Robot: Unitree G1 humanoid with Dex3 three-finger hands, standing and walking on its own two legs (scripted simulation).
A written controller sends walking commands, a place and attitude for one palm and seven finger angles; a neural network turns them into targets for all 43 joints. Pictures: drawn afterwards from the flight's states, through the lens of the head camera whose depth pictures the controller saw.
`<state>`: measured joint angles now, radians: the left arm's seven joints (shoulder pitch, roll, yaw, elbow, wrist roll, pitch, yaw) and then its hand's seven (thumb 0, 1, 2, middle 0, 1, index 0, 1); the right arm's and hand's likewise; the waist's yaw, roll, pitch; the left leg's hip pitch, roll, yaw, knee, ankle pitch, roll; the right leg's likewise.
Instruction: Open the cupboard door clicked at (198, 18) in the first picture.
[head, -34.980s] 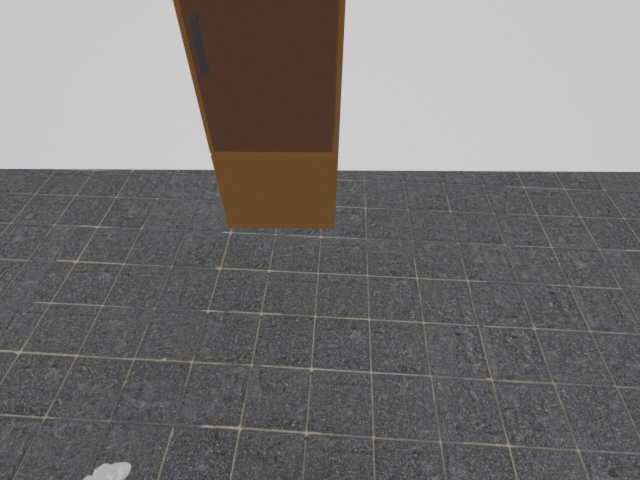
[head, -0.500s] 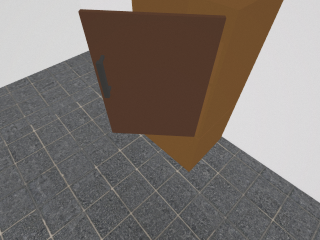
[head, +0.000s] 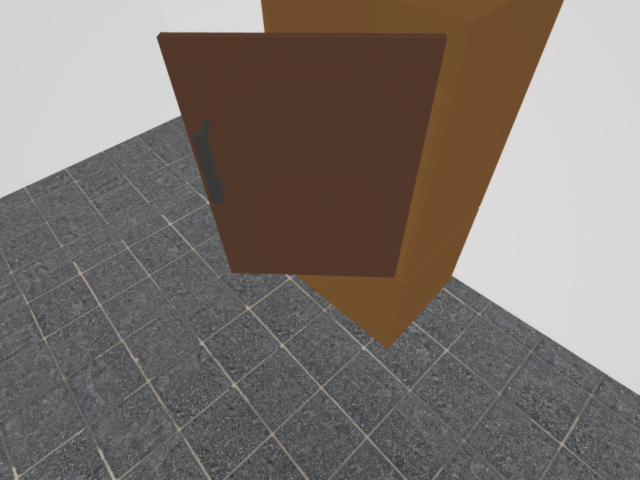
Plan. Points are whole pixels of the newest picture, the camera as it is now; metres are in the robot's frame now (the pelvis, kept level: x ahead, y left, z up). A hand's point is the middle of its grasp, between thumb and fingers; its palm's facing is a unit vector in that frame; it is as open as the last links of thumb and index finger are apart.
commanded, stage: shuffle to correct the standing spot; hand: left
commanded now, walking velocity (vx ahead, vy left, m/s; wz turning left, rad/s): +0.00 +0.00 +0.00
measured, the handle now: (212, 163) +0.62 +0.24 +0.03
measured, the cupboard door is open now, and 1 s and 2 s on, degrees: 41 41 41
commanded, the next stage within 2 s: come to a stop and stand still in 0.44 s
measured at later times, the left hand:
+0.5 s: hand out of the picture +0.05 +0.18 -0.18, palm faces +0.02 -0.98 -0.18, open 7.4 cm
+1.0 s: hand (194, 472) +0.17 +0.21 -0.18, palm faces +0.03 -0.97 -0.24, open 7.3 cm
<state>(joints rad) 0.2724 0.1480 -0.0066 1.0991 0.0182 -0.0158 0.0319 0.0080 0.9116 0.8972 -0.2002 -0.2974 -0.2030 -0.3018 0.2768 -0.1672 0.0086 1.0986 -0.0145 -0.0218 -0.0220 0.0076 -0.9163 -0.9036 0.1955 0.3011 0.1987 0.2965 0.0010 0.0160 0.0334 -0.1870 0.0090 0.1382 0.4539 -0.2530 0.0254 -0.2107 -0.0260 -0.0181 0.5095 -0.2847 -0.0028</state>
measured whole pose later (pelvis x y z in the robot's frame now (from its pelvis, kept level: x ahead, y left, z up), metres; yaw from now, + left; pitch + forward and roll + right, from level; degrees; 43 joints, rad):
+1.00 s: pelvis +0.11 +0.02 -0.01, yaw -1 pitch +1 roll +1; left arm 0.19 0.18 0.05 0.99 0.02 0.03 0.03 0.01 0.91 0.90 -0.20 -0.30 -0.20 -0.30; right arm 0.16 -0.16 -0.03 0.99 -0.03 0.00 -0.04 0.01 -0.93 -0.90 0.20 0.30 0.20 0.30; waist 0.01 -0.01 0.10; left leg -0.28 0.03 0.10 0.54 -0.27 0.01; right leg -0.32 -0.03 -0.06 0.79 -0.50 0.00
